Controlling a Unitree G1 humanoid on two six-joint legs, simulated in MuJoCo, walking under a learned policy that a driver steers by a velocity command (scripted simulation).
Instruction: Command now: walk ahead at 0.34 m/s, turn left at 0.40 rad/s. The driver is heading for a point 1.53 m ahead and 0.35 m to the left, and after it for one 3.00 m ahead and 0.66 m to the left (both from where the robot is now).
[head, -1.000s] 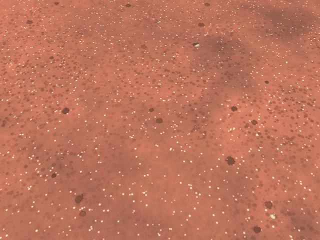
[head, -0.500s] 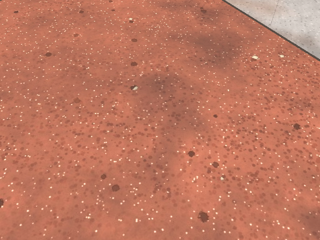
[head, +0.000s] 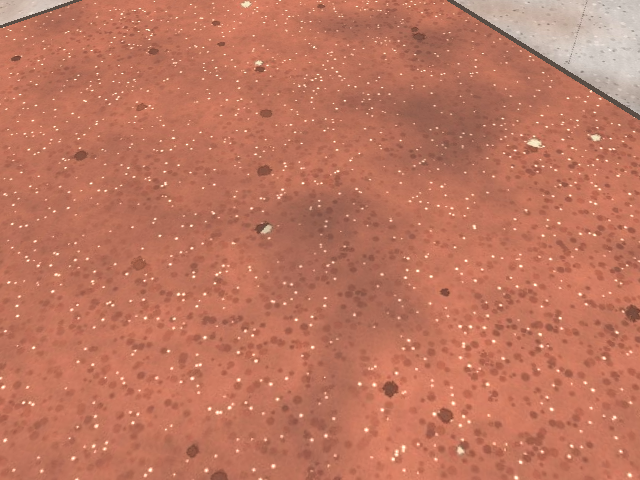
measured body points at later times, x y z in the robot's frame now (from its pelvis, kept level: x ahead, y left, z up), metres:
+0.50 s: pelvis +0.13 +0.04 +0.00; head +0.18 +0.08 +0.44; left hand +0.22 +0.36 -0.12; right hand +0.36 -0.19 -0.08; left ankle +0.20 +0.14 -0.74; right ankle +0.18 -0.12 -0.67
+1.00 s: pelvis +0.18 +0.01 +0.00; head +0.20 +0.01 +0.45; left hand +0.16 +0.30 -0.10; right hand +0.44 -0.17 -0.10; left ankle +0.09 +0.13 -0.70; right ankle +0.24 -0.09 -0.74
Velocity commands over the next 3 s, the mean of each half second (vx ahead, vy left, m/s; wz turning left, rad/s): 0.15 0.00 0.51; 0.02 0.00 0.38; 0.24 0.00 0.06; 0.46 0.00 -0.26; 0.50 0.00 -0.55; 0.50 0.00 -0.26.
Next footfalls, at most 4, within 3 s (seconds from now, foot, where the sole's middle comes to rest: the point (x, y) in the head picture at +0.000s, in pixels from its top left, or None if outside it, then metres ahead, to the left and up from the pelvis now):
0.30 left None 0.24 0.15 -0.77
0.74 right None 0.28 -0.05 -0.77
1.06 left None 0.13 0.15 -0.77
1.76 left None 0.45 0.33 -0.77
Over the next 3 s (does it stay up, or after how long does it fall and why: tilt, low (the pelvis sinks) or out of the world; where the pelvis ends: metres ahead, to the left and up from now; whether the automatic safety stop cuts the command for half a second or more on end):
stays up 1.03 0.28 0.01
